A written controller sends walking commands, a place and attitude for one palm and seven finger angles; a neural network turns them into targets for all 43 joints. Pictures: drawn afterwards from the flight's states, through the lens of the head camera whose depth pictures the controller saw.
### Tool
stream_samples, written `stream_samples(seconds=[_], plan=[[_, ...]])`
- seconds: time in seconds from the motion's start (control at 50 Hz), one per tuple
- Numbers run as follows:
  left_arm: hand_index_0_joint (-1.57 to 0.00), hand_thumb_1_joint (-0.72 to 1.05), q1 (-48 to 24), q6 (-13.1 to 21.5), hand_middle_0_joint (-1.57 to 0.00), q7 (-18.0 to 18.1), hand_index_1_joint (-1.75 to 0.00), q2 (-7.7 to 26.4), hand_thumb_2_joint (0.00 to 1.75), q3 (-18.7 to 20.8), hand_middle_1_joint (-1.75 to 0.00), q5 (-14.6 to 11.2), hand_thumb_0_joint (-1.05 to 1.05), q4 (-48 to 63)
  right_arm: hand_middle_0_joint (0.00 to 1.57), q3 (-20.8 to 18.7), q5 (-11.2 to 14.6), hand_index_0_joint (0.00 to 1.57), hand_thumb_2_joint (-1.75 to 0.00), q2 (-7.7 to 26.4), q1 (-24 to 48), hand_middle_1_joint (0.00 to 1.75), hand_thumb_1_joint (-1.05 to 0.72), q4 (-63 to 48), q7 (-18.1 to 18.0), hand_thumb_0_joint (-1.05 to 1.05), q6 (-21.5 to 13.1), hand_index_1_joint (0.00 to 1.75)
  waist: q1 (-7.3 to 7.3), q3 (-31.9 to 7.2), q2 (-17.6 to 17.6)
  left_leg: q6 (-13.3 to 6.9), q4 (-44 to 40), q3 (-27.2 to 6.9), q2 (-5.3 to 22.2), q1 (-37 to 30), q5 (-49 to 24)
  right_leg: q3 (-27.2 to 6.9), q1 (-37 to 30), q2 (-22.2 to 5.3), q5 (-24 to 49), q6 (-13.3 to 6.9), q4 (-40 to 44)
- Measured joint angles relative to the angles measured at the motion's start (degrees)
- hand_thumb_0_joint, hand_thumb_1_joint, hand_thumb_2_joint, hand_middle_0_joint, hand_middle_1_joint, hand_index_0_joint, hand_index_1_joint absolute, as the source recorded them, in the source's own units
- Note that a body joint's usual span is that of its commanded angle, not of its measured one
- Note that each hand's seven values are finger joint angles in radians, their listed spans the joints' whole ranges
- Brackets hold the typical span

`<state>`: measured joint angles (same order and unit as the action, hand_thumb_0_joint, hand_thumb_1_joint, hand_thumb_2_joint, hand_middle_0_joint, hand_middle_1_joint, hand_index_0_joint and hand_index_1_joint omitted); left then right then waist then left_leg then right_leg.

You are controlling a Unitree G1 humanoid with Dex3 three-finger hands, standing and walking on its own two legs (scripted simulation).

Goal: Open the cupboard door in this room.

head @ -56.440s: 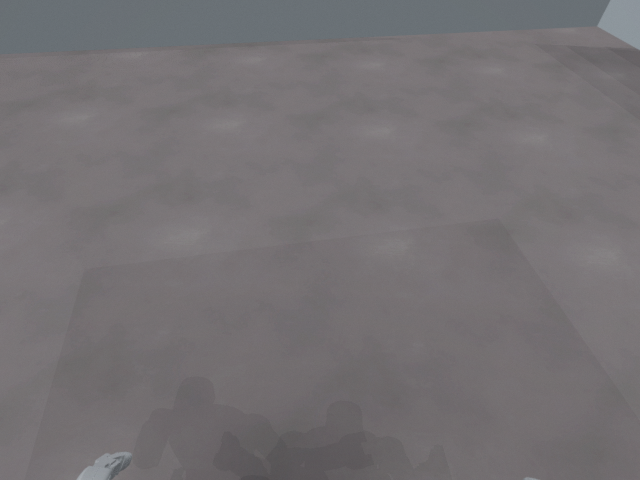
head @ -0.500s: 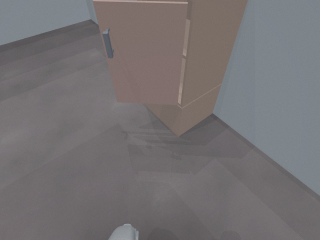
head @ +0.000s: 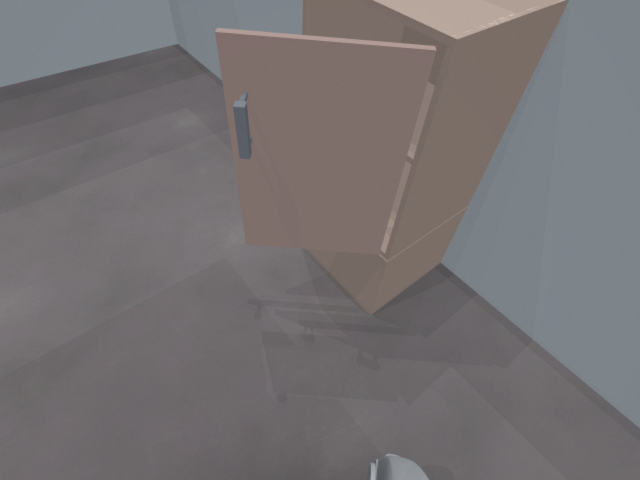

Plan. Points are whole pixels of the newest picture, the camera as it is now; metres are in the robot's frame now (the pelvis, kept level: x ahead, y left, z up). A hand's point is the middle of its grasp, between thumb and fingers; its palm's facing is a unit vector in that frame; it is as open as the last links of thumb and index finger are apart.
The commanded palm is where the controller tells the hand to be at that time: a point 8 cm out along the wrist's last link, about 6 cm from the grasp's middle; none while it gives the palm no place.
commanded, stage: take the last steps up to it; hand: left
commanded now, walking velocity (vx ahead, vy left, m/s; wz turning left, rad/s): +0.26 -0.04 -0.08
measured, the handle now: (244, 125) +0.74 +0.22 +0.01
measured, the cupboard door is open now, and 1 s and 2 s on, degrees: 48 48 48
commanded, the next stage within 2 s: come to a stop and stand still in 0.30 s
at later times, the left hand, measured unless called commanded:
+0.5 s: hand (260, 405) +0.25 +0.11 -0.16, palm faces +0.02 -0.98 -0.18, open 7.1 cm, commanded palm none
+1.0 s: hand (207, 469) +0.16 +0.17 -0.19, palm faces +0.01 -0.98 -0.20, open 7.4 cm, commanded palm none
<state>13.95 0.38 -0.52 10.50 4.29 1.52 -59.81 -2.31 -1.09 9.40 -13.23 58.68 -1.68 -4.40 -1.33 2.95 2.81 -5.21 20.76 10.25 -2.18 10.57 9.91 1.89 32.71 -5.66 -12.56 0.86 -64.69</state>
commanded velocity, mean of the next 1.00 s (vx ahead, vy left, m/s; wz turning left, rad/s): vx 0.00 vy -0.01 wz -0.01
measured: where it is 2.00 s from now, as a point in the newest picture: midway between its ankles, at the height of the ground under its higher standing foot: outside the picture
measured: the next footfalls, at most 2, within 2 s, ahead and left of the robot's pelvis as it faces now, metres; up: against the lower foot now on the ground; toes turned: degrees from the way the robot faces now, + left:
right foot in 0.34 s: +0.19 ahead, -0.15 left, +0.00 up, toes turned -9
left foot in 0.72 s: +0.23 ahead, +0.07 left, +0.00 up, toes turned +0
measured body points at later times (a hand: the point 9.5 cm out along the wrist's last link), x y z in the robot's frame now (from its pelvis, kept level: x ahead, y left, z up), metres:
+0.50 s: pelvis +0.14 -0.06 +0.00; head +0.18 -0.06 +0.44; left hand +0.25 +0.16 -0.15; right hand +0.08 -0.26 -0.16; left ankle +0.11 +0.07 -0.69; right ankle +0.15 -0.14 -0.74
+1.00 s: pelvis +0.14 -0.02 -0.01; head +0.17 +0.00 +0.44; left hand +0.16 +0.22 -0.17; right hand +0.23 -0.26 -0.14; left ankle +0.21 +0.07 -0.74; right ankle +0.08 -0.16 -0.71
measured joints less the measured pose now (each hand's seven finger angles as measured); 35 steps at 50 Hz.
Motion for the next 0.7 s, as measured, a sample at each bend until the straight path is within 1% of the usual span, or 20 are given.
stream_samples(seconds=[0.06, 0.14, 0.24, 0.28, 0.32, 0.34, 0.36, 0.38, 0.4, 0.42, 0.44, 0.46, 0.5, 0.56, 0.66, 0.7], plan=[[-0.19, 0.91, -2.71, -0.32, -0.19, -0.15, -0.29, 0.66, 0.9, 0.26, -0.3, -0.03, 0.0, 1.56, 0.2, 0.27, -0.12, 0.2, -0.9, 0.03, -3.45, 0.3, -0.94, 1.7, 0.05, -0.02, 0.34, 0.3, 0.91, -0.68, 0.0, 0.05, -2.97, 0.15, -0.6, -2.8, 0.02, -0.58, 1.41, -0.16, 2.97, 0.33, 4.02], [-0.19, 0.91, -5.47, -0.66, -0.19, -0.33, -0.29, 1.12, 0.9, -0.05, -0.3, -0.09, 0.0, 2.59, 0.2, 0.83, -0.31, 0.2, -0.9, -0.79, -7.66, 0.3, -0.93, 3.87, 0.12, -0.01, 0.73, 0.3, 2.27, -1.03, -0.13, 0.61, -4.98, 0.24, -0.67, -5.71, 1.13, -0.58, 0.21, -0.36, 4.51, 0.24, 11.33], [-0.19, 0.91, -7.91, -0.88, -0.19, -0.42, -0.29, 0.78, 0.9, -1.1, -0.3, -0.19, 0.0, 2.91, 0.2, 1.59, -0.83, 0.2, -0.9, -2.23, -11.27, 0.3, -0.92, 5.86, 0.29, 0.0, 1.12, 0.3, 4.33, -0.37, -0.59, 2.07, -4.16, 0.61, 0.46, -7.85, 4.23, 1.42, -4.73, 0.21, 1.79, -0.77, 21.76], [-0.19, 0.91, -8.66, -0.81, -0.19, -0.44, -0.29, 0.39, 0.9, -1.55, -0.3, -0.21, 0.0, 2.92, 0.2, 1.8, -0.96, 0.2, -0.9, -2.74, -12.25, 0.3, -0.91, 6.45, 0.31, 0.0, 1.32, 0.3, 5.19, 0.07, -0.82, 2.96, -2.5, 0.8, 1.24, -8.12, 6.17, 2.48, -7.5, 0.97, 0.1, -1.33, 25.77], [-0.19, 0.91, -9.06, -0.32, -0.19, -0.54, -0.29, -0.08, 0.9, -1.95, -0.3, -0.23, 0.0, 3.02, 0.2, 1.98, -0.86, 0.2, -0.9, -3.21, -13.28, 0.3, -0.91, 7.04, 0.31, 0.0, 1.58, 0.3, 5.7, 0.43, -1.01, 4.07, 0.86, 0.9, 2.22, -7.85, 9.05, 3.55, -11.5, 2.04, 1.27, -1.91, 31.23], [-0.19, 0.91, -9.11, 0.26, -0.19, -0.56, -0.29, -0.36, 0.9, -2.1, -0.3, -0.25, 0.0, 3.07, 0.2, 2.03, -0.6, 0.2, -0.9, -3.41, -13.83, 0.3, -0.91, 7.36, 0.39, 0.0, 1.69, 0.3, 5.69, 0.48, -1.16, 4.67, 3.95, 0.79, 2.9, -7.06, 11.13, 3.86, -13.49, 2.59, 1.21, -2.53, 33.43], [-0.19, 0.91, -9.26, 1.03, -0.19, -0.42, -0.29, -0.92, 0.9, -2.12, -0.3, -0.28, 0.0, 2.91, 0.2, 1.97, -0.27, 0.2, -0.9, -3.41, -13.53, 0.3, -0.91, 7.84, 0.5, 0.0, 2.06, 0.3, 5.57, 1.01, -1.92, 5.02, 8.65, 0.42, 4.27, -5.45, 12.95, 4.26, -13.84, 3.48, -0.48, -3.1, 32.86], [-0.19, 0.91, -9.21, 1.66, -0.19, -0.28, -0.29, -1.37, 0.9, -2.32, -0.3, -0.44, 0.0, 2.85, 0.2, 1.9, 0.04, 0.2, -0.9, -3.45, -12.9, 0.3, -0.91, 8.08, 0.59, 0.0, 2.64, 0.3, 5.69, 1.63, -2.3, 5.41, 15.65, -0.87, 4.93, -2.89, 16.71, 4.73, -14.23, 3.9, -1.8, -3.6, 31.98], [-0.19, 0.91, -8.96, 2.11, -0.19, -0.06, -0.29, -1.87, 0.9, -2.49, -0.3, -0.57, 0.0, 2.75, 0.2, 1.8, 0.22, 0.2, -0.9, -3.44, -12.16, 0.3, -0.91, 8.14, 0.64, 0.0, 3.14, 0.3, 5.73, 2.14, -2.48, 5.68, 23.03, -2.6, 5.01, 0.09, 19.45, 5.26, -15.07, 4.08, -2.55, -3.98, 31.91], [-0.19, 0.91, -8.51, 2.39, -0.19, 0.24, -0.29, -2.37, 0.9, -2.59, -0.3, -0.67, 0.0, 2.6, 0.2, 1.63, 0.33, 0.2, -0.9, -3.39, -11.28, 0.3, -0.91, 8.11, 0.65, 0.0, 3.51, 0.3, 5.5, 2.48, -2.55, 5.93, 29.09, -3.97, 4.98, 2.98, 20.35, 5.66, -16.15, 4.23, -2.7, -4.14, 32.6], [-0.19, 0.91, -7.88, 2.52, -0.2, 0.54, -0.29, -2.84, 0.9, -2.69, -0.3, -0.81, 0.0, 2.35, 0.2, 1.45, 0.42, 0.2, -0.9, -3.26, -10.18, 0.3, -0.91, 7.97, 0.61, 0.0, 3.83, 0.3, 5.1, 2.71, -2.57, 6.31, 33.12, -4.87, 5.05, 5.5, 20.12, 5.87, -17.31, 4.41, -2.38, -4.01, 33.79], [-0.2, 0.92, -7.32, 3.01, -0.2, 1.2, -0.29, -3.17, 0.89, -1.8, -0.3, -1.69, -0.01, 2.6, 0.2, 1.32, 0.5, 0.2, -0.9, -3.1, -9.0, 0.3, -0.91, 7.65, 0.5, 0.0, 4.11, 0.3, 4.67, 2.76, -2.67, 6.76, 35.02, -5.66, 5.24, 7.74, 19.3, 6.14, -18.4, 4.67, -1.94, -4.12, 35.23], [-0.2, 0.95, -6.78, 3.36, -0.2, 2.11, -0.29, -2.61, 0.89, -1.21, -0.3, -1.83, -0.04, 2.79, 0.2, 1.16, 0.64, 0.2, -0.9, -2.66, -6.36, 0.3, -0.91, 6.77, 0.25, 0.0, 4.5, 0.3, 3.6, 2.6, -2.8, 7.56, 33.55, -6.51, 5.61, 10.66, 16.86, 6.38, -20.2, 5.1, -0.99, -4.33, 38.0], [-0.2, 0.96, -5.76, 2.33, -0.2, 2.34, -0.29, -1.48, 0.89, -1.52, -0.3, -1.15, -0.05, 1.8, 0.2, 0.82, 0.72, 0.2, -0.9, -1.68, -1.98, 0.3, -0.91, 4.82, 0.17, 0.0, 5.09, 0.3, 2.53, 1.96, -2.84, 8.49, 27.38, -7.02, 5.52, 12.48, 12.71, 5.92, -21.42, 5.32, -0.44, -4.09, 39.88], [-0.2, 0.93, -3.38, 0.05, -0.2, 2.38, -0.29, -0.91, 0.89, -1.54, -0.3, -0.6, -0.03, -0.05, 0.19, -0.16, 0.6, 0.2, -0.9, 0.96, 3.43, 0.3, -0.94, 1.78, 0.23, 0.01, 6.18, 0.3, 1.35, 1.19, -2.66, 8.83, 18.75, -7.26, 3.91, 10.59, 9.71, 4.97, -21.98, 4.89, -2.32, -2.98, 37.83], [-0.2, 0.93, -2.29, -0.64, -0.2, 2.38, -0.29, -0.59, 0.89, -1.41, -0.3, -0.54, -0.02, -0.51, 0.19, -0.36, 0.5, 0.2, -0.9, 1.69, 4.5, 0.3, -0.93, 0.77, 0.36, 0.01, 6.2, 0.3, 0.94, 0.83, -2.24, 8.61, 13.91, -6.99, 3.38, 8.09, 6.14, 4.79, -21.77, 4.53, -3.74, -2.29, 35.73]])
